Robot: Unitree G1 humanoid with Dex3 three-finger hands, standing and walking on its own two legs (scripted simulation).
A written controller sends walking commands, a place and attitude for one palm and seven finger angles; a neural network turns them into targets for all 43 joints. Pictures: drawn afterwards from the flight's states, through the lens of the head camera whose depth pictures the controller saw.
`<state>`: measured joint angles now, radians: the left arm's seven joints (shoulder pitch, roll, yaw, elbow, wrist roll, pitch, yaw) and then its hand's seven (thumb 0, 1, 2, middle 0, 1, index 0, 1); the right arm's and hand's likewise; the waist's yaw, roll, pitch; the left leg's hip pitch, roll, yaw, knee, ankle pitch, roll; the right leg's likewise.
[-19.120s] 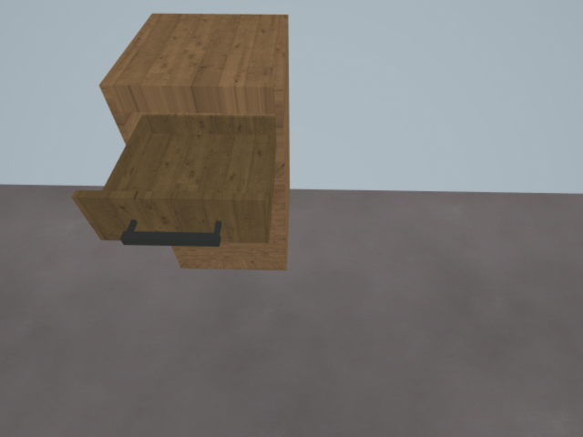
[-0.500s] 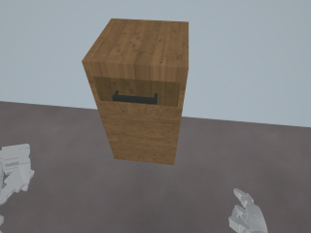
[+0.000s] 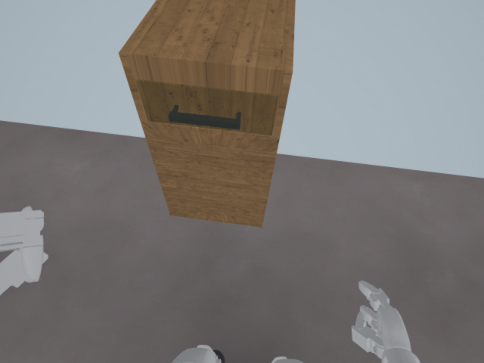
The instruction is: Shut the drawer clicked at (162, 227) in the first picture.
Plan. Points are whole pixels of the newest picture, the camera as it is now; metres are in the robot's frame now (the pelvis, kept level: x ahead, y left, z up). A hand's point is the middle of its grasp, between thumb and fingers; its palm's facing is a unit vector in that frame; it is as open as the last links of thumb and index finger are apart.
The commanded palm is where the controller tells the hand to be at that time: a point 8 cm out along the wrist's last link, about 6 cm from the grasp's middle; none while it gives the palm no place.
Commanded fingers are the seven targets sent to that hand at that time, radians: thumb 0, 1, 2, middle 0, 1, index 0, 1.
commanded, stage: step back with the hand held close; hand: left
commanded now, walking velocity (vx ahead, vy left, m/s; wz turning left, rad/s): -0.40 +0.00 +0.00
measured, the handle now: (206, 116) +0.73 +0.15 -0.09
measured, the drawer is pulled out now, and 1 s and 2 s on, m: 0.00 0.00 0.00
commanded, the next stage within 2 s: stop stepping back and stand still in 0.48 s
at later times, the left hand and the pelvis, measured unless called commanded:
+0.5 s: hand out of the picture +0.10 +0.21 +0.20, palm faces +0.36 -0.77 -0.53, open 3.3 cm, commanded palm +0.04 +0.25 +0.19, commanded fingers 0.00 0.90 0.90 -1.40 -1.60 -1.40 -1.60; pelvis -0.09 -0.02 +0.00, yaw -1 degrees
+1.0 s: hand out of the picture -0.02 +0.23 +0.20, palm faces +0.47 -0.76 -0.45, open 3.2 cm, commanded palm -0.06 +0.25 +0.19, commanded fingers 0.00 0.90 0.90 -1.40 -1.60 -1.40 -1.60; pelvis -0.19 -0.03 +0.02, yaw +0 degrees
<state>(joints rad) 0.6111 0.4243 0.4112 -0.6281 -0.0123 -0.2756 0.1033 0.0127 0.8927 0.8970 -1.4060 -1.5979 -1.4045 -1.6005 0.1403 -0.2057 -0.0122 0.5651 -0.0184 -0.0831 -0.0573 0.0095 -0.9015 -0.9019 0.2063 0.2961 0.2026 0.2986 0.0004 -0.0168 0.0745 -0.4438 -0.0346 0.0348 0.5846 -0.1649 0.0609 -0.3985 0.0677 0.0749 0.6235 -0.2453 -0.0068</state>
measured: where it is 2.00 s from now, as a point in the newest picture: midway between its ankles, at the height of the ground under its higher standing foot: outside the picture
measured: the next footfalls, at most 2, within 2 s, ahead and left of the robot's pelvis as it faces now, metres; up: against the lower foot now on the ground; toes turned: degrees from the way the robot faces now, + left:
left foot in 0.28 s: -0.01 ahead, +0.14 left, +0.00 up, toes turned +3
right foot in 0.48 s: -0.04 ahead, -0.11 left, +0.00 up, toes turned +0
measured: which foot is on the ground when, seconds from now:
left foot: down 0.00-0.06, up 0.08-0.26, down 0.28-0.50, up 0.52-0.74, down 0.76-1.00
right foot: down 0.00-0.28, up 0.30-0.46, down 0.48-0.78, up 0.80-1.00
